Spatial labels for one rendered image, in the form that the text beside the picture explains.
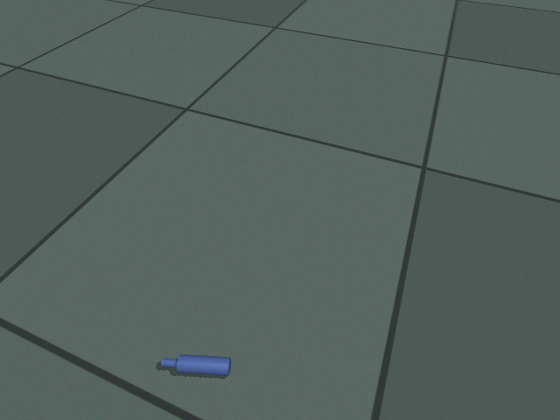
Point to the bottle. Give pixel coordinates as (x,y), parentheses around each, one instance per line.
(199,364)

